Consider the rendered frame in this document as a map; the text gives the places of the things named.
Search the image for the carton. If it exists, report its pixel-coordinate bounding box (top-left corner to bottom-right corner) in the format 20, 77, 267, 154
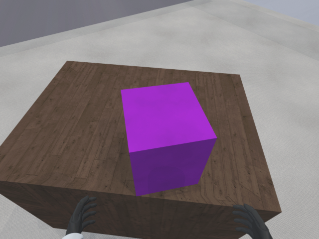
121, 82, 217, 196

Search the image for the left robot hand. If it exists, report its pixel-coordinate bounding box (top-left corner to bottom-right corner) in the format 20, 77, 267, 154
66, 195, 97, 235

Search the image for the right robot hand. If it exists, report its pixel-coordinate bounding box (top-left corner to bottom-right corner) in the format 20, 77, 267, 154
232, 204, 273, 239

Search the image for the pedestal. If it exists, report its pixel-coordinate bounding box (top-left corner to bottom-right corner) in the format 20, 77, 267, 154
0, 61, 282, 239

